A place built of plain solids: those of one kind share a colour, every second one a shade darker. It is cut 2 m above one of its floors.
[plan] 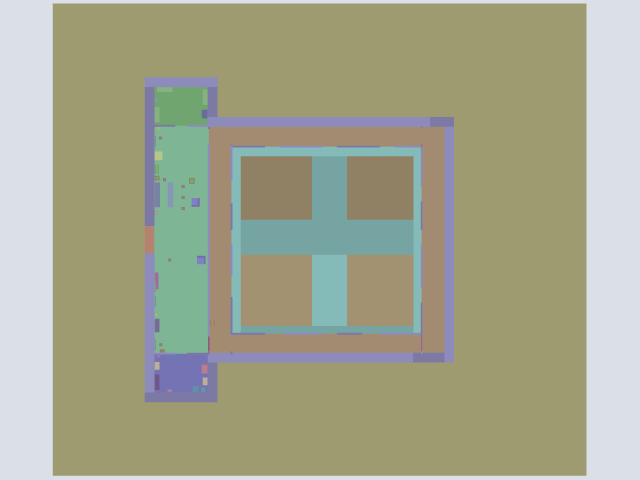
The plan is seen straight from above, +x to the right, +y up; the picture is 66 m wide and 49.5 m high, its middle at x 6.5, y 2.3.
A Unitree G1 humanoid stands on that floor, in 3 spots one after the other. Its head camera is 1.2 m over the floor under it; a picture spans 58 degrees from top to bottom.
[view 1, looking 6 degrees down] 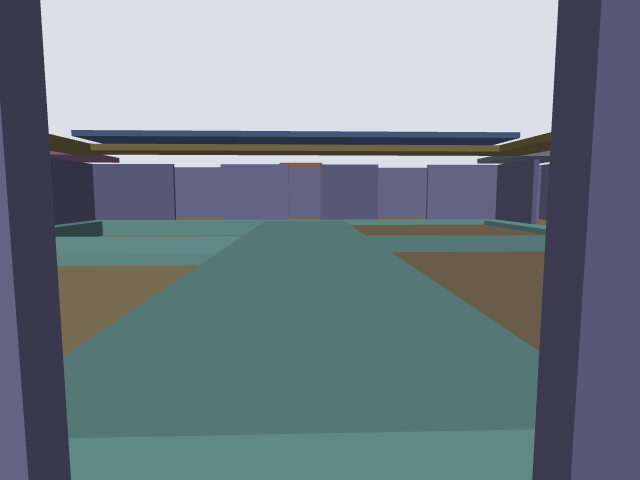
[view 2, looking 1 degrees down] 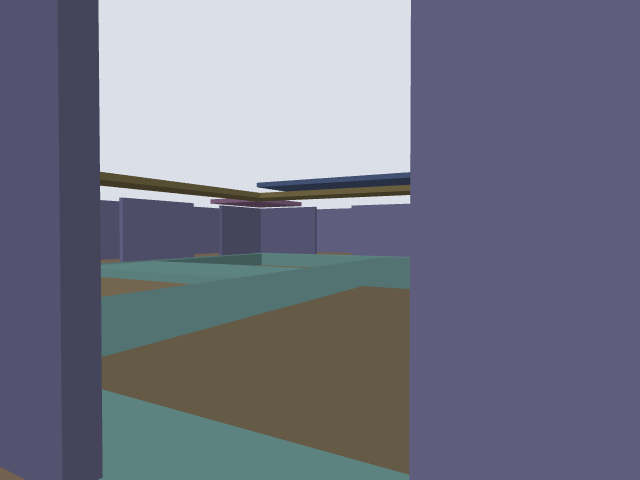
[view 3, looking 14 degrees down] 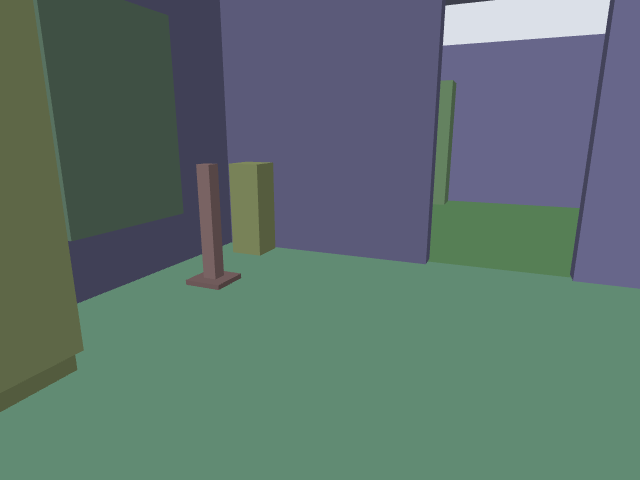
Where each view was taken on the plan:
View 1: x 18.20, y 2.58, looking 178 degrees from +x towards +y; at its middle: floor_gang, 11.48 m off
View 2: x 18.20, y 8.23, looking -151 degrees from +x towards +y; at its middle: wall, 26.39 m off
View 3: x -7.82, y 10.03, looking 113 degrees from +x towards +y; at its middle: wall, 4.43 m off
